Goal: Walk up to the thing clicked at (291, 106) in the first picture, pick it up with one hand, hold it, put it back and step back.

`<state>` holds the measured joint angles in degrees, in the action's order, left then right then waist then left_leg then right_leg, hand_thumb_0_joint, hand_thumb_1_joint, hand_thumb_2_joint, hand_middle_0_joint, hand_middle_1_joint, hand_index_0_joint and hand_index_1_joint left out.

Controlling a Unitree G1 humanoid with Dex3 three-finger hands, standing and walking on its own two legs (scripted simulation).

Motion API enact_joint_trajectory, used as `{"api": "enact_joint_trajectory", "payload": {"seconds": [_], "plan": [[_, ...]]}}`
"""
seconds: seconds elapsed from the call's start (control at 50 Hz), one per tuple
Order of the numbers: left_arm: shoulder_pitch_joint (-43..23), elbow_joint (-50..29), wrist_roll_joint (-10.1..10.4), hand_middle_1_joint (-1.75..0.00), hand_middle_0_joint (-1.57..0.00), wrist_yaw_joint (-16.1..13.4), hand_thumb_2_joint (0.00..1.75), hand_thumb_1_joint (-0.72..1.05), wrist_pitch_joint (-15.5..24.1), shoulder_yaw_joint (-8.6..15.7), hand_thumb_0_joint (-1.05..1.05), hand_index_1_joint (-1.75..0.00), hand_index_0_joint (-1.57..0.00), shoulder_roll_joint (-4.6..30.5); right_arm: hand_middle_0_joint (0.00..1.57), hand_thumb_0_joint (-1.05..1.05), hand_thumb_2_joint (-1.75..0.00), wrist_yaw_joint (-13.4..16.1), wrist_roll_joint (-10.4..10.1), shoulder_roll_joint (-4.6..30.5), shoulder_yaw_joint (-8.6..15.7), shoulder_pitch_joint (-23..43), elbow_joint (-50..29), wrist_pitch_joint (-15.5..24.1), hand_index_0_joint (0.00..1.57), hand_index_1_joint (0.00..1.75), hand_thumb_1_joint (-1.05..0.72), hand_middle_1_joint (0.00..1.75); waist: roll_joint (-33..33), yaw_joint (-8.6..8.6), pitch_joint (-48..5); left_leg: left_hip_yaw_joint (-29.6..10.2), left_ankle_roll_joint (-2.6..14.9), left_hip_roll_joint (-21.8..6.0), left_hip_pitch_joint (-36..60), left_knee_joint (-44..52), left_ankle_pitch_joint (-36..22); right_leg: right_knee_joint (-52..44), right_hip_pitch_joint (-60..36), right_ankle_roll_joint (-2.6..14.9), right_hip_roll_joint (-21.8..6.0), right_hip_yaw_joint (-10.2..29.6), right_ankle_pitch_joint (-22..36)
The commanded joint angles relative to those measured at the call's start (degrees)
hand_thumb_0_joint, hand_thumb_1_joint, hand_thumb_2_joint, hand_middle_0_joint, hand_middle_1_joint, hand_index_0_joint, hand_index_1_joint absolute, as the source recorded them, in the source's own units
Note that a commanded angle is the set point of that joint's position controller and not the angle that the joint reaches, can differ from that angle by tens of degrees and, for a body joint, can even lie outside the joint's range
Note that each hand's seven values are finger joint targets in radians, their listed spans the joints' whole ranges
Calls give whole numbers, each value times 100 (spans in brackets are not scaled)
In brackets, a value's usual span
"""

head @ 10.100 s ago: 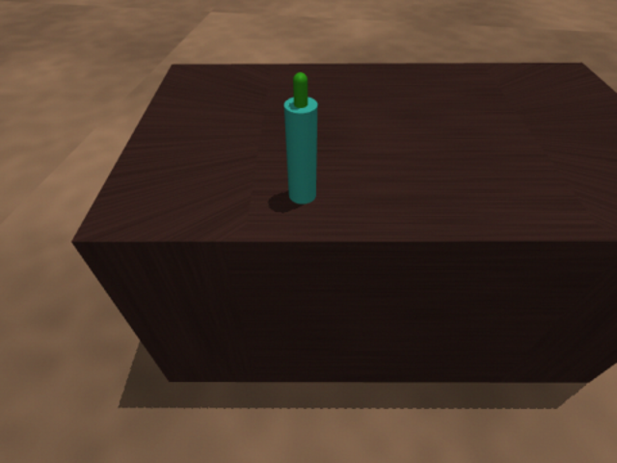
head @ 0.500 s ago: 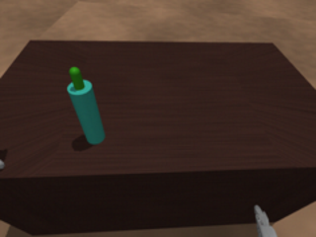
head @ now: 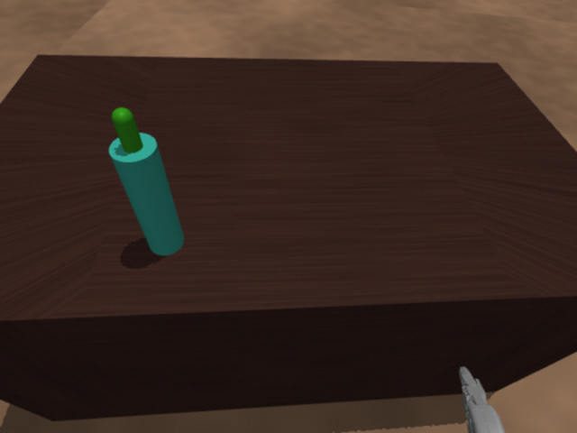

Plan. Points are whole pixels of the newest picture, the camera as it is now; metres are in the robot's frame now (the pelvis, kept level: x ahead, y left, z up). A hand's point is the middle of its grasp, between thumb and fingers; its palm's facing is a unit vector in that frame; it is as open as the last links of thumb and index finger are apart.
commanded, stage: go down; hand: left
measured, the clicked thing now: (148, 188) +0.46 +0.21 +0.08
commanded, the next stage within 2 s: approach in 0.86 s
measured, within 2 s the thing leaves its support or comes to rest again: neither
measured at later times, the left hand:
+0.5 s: hand out of the picture +0.37 +0.39 +0.13, palm faces +0.20 -0.98 -0.01, open 17.4 cm
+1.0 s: hand out of the picture +0.35 +0.39 +0.12, palm faces +0.20 -0.98 +0.00, open 17.4 cm
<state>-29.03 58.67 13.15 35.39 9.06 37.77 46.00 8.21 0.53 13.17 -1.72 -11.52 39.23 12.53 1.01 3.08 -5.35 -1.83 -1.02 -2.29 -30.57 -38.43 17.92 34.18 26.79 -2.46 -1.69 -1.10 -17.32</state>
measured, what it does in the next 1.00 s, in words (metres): stands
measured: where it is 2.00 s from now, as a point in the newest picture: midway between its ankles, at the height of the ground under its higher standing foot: outside the picture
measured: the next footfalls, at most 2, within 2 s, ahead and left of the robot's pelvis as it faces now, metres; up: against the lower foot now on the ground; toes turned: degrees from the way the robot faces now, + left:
none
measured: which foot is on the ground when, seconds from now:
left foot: down 0.00-1.00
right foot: down 0.00-1.00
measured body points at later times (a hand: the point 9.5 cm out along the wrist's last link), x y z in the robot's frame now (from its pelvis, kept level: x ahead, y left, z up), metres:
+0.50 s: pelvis +0.01 +0.00 -0.01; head +0.06 +0.03 +0.44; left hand +0.35 +0.44 +0.13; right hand +0.17 -0.25 -0.08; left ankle +0.01 +0.13 -0.72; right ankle -0.01 -0.15 -0.72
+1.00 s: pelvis +0.00 +0.00 -0.01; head +0.05 +0.03 +0.44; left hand +0.33 +0.44 +0.13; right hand +0.16 -0.25 -0.08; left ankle +0.01 +0.13 -0.72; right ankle -0.01 -0.15 -0.72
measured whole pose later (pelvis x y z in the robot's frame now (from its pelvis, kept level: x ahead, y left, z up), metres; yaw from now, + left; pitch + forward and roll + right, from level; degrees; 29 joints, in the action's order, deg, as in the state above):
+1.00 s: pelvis +0.00 +0.00 -0.01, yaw +0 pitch +11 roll -2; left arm -28.5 55.8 12.9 36.0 6.9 38.2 45.7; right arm 8.5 0.4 13.9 -1.6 -14.6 33.9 12.2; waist 0.9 2.6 -6.3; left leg -2.3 -0.7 -2.0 -34.1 -43.3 20.2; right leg 38.9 30.0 -2.8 -2.0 -1.4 -19.7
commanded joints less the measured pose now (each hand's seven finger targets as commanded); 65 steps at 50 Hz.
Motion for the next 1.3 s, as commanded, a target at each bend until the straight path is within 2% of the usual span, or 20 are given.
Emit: {"api": "enact_joint_trajectory", "payload": {"seconds": [0.0,0.08,0.18,0.28,0.3,0.34,0.38,0.44,0.48,0.56,0.58,0.64,0.68,0.78,0.82,0.92,0.96,1.08,1.14,1.28], "plan": [[-2151,-1505,152,-4,-5,-52,7,-53,397,454,0,-4,-5,2625,5,0,-5,125,-35,954,323,348,-880,311,5,5,54,5,-1148,-59,-2000,77,165,199,1633,244,-1796,-265,-189,248,177,-142,1364],[-2041,-1104,139,-4,-5,-70,6,-52,332,383,0,-4,-5,2497,5,0,-6,158,-64,919,266,417,-1078,305,5,5,53,5,-786,18,-1735,84,205,228,1303,278,-1286,-296,-141,220,179,-123,1043],[-1631,-505,101,-5,-6,60,6,-56,264,309,0,-5,-6,2473,5,0,-5,153,-55,970,298,130,-1045,254,5,5,54,5,-870,-9,-1759,24,180,199,1221,134,-1649,-113,76,255,202,-180,1213],[-2072,-1262,106,-4,-5,77,6,-51,386,530,0,-4,-5,2799,5,0,-5,120,-32,1004,362,23,-1104,272,5,5,54,5,-1285,-78,-2231,-40,117,117,1641,-5,-2246,44,157,297,230,-220,1415],[-2143,-1375,119,-4,-5,64,8,-50,374,476,0,-5,-5,2690,5,0,-5,91,-43,897,223,160,-1238,286,5,5,54,5,-1342,-108,-2276,-50,104,110,1677,-1,-2294,35,118,302,228,-219,1402],[-2086,-1325,108,-4,-5,14,7,-51,302,429,0,-5,-4,2615,5,0,-6,137,-52,1101,416,179,-1273,281,5,5,53,5,-1241,-36,-2289,-56,114,106,1746,-4,-2358,28,100,290,229,-210,1463],[-2149,-1580,110,-4,-5,2,7,-49,255,383,0,-5,-4,2585,5,0,-5,125,-58,1014,367,52,-1089,259,5,5,54,5,-1493,-56,-2289,-30,92,122,1789,-29,-2358,23,176,287,218,-193,1426],[-1570,-1326,65,-4,-5,-37,6,-49,123,396,0,-4,-5,2460,5,0,-5,131,-66,1099,487,-42,-1187,236,5,5,54,5,-1243,-106,-2151,-49,98,111,1687,-26,-2504,22,100,292,225,-231,1542],[-1166,-964,123,-4,-5,-8,6,-50,69,344,0,-5,-5,2236,5,0,-5,105,-72,977,362,-183,-1115,207,5,5,54,5,-975,-142,-1781,-33,126,123,1396,-3,-2404,11,69,279,236,-241,1519],[-1397,-1670,192,-4,-5,5,6,-50,193,679,0,-4,-5,2635,5,0,-5,91,-98,1005,434,-124,-1283,192,5,5,53,5,-1057,-255,-1993,22,152,177,1369,-39,-2516,69,-105,266,200,-208,1735],[-1449,-1618,207,-4,-5,36,5,-50,171,553,0,-4,-5,2442,5,0,-5,88,-105,984,432,-171,-1295,198,5,5,54,5,-1024,-143,-1950,29,165,169,1461,-28,-2497,47,-67,252,208,-208,1741],[-1576,-1754,219,-4,-5,32,5,-49,156,430,0,-4,-5,2211,5,0,-5,93,-111,974,400,174,-1473,252,5,5,53,5,-976,-135,-1934,20,159,158,1535,20,-2345,47,-6,259,207,-205,1569],[-1780,-1959,213,-3,-5,-4,4,-49,156,614,0,-3,-5,2579,5,0,-5,141,-96,1152,547,11,-1340,243,5,5,53,5,-1125,-98,-1987,38,149,185,1557,13,-2223,16,-54,243,193,-183,1534],[-1446,-1200,146,-3,-5,79,3,-51,8,150,0,-3,-6,1936,5,0,-5,132,-75,953,394,15,-1129,246,5,5,53,5,-974,-8,-1517,4,147,178,1348,113,-1681,-13,269,263,218,-231,1087],[-1571,-1275,224,-3,-5,74,3,-52,79,391,0,-3,-6,2260,5,0,-5,135,-75,1038,422,-148,-1111,263,5,5,54,5,-978,-13,-1541,15,145,203,1220,107,-1452,2,223,258,217,-229,985],[-1951,-1679,201,-4,-5,57,3,-52,193,335,0,-3,-6,2311,5,0,-5,117,-54,982,367,-111,-1362,273,5,5,54,5,-1124,-23,-1909,42,164,210,1449,10,-1555,37,237,254,182,-200,1063],[-2071,-1786,165,-4,-5,-29,3,-43,196,511,0,-4,-5,2619,5,0,-4,149,-61,1112,402,-16,-1543,302,5,5,57,5,-1093,-44,-2077,44,163,221,1487,-3,-1582,28,78,245,176,-184,1117],[-1951,-1237,154,-3,-5,-78,3,-47,174,-51,0,-4,-4,1790,5,0,-5,139,-61,837,215,103,-1365,308,5,5,56,5,-911,47,-1529,61,182,221,1018,-19,-1013,106,459,252,194,-161,698],[-1709,-528,180,-4,-5,-60,5,-52,194,-473,0,-5,-4,1079,5,0,-4,85,-46,785,133,142,-1530,307,5,5,57,5,-614,166,-1309,22,194,159,767,-126,-900,221,771,256,236,-210,562],[-2440,-1148,189,-6,-5,-520,4,-59,734,-487,0,-6,-6,878,5,0,-4,-76,31,1171,549,-467,-2166,253,5,5,57,5,-774,445,-2011,-85,120,45,945,-661,-1245,734,1293,262,275,-264,701]]}}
